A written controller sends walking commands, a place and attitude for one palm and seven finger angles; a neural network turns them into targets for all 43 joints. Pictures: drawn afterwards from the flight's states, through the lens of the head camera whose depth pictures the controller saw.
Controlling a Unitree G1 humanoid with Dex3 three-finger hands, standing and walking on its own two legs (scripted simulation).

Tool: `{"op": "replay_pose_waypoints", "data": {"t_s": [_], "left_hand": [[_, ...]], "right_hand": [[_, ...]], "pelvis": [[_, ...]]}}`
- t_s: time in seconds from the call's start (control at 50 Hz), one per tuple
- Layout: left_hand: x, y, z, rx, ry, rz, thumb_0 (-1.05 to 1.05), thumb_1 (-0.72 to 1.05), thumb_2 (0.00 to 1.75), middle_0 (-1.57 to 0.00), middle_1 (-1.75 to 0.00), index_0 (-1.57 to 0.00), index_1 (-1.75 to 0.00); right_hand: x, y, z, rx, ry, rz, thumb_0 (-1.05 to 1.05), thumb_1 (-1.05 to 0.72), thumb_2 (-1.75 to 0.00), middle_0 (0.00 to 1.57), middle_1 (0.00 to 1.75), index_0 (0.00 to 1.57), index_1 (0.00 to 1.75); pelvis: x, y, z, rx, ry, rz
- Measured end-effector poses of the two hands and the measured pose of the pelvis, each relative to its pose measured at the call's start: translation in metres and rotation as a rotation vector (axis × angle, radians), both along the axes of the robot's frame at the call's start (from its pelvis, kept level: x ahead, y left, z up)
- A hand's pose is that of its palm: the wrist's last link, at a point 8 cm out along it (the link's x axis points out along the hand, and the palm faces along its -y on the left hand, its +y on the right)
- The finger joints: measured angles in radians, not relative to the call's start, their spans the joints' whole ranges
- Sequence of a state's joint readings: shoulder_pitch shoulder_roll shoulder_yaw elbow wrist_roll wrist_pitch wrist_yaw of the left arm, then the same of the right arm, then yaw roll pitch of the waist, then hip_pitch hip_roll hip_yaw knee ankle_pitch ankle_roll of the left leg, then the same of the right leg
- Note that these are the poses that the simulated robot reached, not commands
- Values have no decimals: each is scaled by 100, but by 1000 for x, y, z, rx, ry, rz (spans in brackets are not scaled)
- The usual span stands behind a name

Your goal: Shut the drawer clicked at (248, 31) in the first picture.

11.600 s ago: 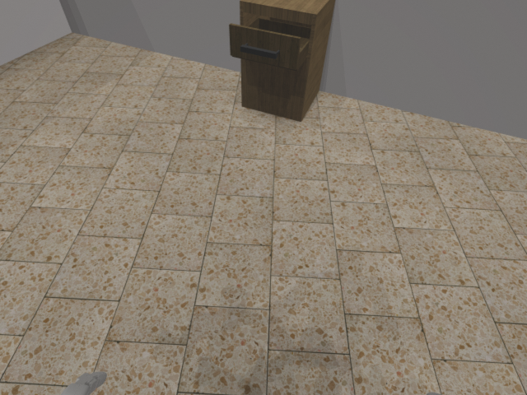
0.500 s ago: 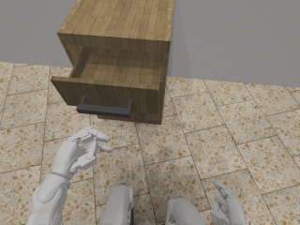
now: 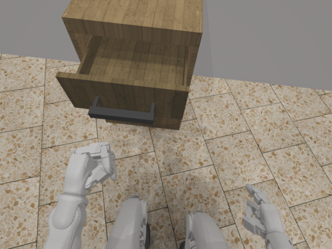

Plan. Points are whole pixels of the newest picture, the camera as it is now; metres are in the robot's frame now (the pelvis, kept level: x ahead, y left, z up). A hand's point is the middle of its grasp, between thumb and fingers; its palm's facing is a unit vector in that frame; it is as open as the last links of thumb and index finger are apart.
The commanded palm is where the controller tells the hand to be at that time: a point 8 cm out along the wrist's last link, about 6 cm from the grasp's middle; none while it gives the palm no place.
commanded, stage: raise the hand and make a fist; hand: left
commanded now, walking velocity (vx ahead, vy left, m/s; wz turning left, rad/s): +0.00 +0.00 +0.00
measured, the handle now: (123, 109) +0.51 +0.17 -0.09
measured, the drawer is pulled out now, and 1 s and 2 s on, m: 0.19 0.19 0.19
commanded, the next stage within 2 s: bring the fist close to the handle in 0.64 s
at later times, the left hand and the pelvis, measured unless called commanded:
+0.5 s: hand (117, 166) +0.29 +0.13 +0.01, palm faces -0.08 -1.00 -0.04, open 3.3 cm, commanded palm +0.28 +0.18 +0.01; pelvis +0.00 -0.01 +0.00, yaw +0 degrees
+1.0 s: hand (119, 159) +0.32 +0.14 -0.02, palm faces -0.06 -1.00 -0.04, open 3.3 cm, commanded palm +0.31 +0.19 -0.01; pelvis +0.01 -0.03 -0.02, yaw +0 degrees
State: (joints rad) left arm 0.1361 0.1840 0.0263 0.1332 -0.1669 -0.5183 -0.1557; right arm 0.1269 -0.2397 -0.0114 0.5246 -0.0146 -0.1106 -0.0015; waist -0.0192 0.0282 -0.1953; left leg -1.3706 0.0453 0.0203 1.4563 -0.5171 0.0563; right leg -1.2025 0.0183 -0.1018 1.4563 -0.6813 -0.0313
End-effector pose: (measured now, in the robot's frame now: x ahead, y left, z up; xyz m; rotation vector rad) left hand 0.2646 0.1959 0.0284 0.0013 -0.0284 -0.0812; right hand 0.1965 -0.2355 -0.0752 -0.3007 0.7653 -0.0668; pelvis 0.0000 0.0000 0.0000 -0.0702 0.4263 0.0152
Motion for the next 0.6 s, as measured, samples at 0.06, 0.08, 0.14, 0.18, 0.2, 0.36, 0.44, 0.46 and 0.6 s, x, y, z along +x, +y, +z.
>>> {"op": "replay_pose_waypoints", "data": {"t_s": [0.06,0.08,0.14,0.18,0.2,0.36,0.44,0.46,0.6], "left_hand": [[4,2,-2,17,23,11,2,90,90,-133,-152,-133,-152],[4,2,-4,20,44,10,2,90,90,-134,-153,-134,-154],[3,-1,-14,21,106,0,2,90,90,-136,-156,-136,-156],[2,-4,-18,18,124,-5,2,90,90,-137,-157,-137,-158],[3,-6,-18,16,123,-6,2,90,90,-138,-158,-138,-158],[22,-8,-15,33,30,14,2,90,90,-139,-159,-139,-160],[21,-7,-15,45,70,8,2,90,90,-139,-159,-139,-160],[18,-8,-16,47,85,6,2,90,90,-139,-160,-139,-160],[7,-10,-13,50,95,30,2,90,90,-139,-160,-139,-160]], "right_hand": [[3,17,-2,39,7,30,1,-91,-90,20,30,20,30],[3,21,-2,50,13,36,1,-91,-90,21,30,20,30],[-1,29,-3,67,37,44,1,-91,-90,21,30,20,30],[-7,30,-4,66,55,42,1,-90,-90,21,30,20,30],[-10,29,-5,62,64,40,1,-90,-90,21,30,20,30],[-38,2,-17,12,157,-12,1,-90,-90,21,30,20,30],[-50,-12,-19,13,195,-55,1,-91,-90,21,30,20,30],[-52,-15,-19,14,201,-63,1,-91,-90,21,30,20,30],[-52,-29,-16,7,200,-80,1,-91,-90,21,30,20,30]], "pelvis": [[-2,2,0,-3,-3,2],[-3,3,0,-4,-5,3],[-4,4,1,-5,-9,5],[-5,3,2,-7,-10,6],[-5,3,2,-7,-9,6],[-6,-4,-5,-8,5,0],[-4,-7,-3,-1,3,-7],[-3,-8,-2,1,2,-8],[2,-17,3,14,0,-12]]}}
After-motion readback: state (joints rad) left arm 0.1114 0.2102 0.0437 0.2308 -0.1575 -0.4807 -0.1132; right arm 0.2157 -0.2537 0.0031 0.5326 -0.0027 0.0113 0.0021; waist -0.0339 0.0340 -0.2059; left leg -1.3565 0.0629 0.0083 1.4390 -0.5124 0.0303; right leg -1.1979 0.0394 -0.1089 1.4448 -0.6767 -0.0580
